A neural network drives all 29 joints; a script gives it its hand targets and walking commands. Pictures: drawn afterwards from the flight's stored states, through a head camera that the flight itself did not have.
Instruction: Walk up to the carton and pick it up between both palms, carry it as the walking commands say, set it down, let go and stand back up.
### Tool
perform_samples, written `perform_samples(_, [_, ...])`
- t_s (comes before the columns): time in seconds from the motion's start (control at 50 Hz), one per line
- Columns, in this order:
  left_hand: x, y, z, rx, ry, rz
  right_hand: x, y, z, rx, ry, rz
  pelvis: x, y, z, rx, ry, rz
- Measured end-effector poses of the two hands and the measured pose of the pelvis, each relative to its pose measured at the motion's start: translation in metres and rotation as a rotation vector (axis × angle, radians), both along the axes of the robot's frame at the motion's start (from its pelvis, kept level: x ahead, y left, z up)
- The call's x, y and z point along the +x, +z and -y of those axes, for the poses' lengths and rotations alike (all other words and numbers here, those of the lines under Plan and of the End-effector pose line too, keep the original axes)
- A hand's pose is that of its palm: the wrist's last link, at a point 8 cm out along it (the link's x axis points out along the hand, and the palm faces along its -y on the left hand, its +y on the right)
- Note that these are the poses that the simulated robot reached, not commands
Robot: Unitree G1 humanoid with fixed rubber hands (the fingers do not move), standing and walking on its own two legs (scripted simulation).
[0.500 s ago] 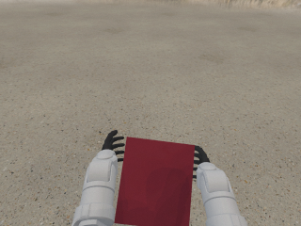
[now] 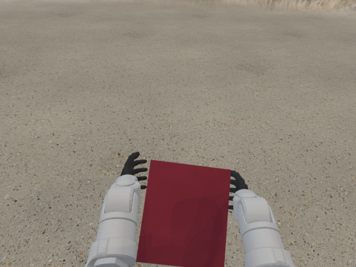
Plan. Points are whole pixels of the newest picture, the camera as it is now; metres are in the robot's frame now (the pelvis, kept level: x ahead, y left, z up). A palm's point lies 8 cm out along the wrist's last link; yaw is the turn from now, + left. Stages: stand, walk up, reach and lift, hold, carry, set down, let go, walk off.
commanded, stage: carry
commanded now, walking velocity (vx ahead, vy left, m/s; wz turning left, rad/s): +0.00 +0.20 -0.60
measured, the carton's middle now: (180, 204) +0.34 +0.01 -0.07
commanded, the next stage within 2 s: none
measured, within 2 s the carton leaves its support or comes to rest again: neither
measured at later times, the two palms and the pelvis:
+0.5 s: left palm (127, 168) +0.34 +0.14 +0.08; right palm (239, 198) +0.28 -0.11 +0.07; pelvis +0.01 +0.06 -0.01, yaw -9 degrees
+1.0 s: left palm (120, 170) +0.31 +0.15 +0.10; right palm (232, 234) +0.19 -0.08 +0.09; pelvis -0.01 +0.16 -0.01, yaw -24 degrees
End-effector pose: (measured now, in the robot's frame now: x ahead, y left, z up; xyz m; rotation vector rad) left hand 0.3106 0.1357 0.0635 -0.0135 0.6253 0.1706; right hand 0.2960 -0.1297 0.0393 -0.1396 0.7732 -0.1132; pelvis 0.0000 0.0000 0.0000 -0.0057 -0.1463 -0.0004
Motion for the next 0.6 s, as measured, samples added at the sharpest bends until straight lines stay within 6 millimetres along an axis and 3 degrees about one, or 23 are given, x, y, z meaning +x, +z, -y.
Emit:
perform_samples(0.18, [0.013,0.011,0.006,0.043,0.034,0.052,0.003,0.009,-0.001,0.014,-0.052,0.05,-0.001,-0.007,0.0,0.015,-0.053,-0.121])
perform_samples(0.32, [0.024,0.022,0.021,0.002,-0.051,0.077,-0.008,0.01,0.01,0.044,-0.169,0.071,0.0,-0.013,-0.011,0.016,-0.04,-0.174])
perform_samples(0.48, [0.031,0.013,-0.003,-0.025,-0.101,0.023,-0.018,0.028,-0.013,0.044,-0.252,0.057,0.009,-0.014,-0.052,0.048,-0.127,-0.242])
perform_samples(0.6, [0.023,0.015,-0.012,-0.015,-0.124,-0.032,-0.03,0.032,-0.022,0.06,-0.279,0.036,0.005,-0.007,-0.067,0.011,-0.221,-0.259])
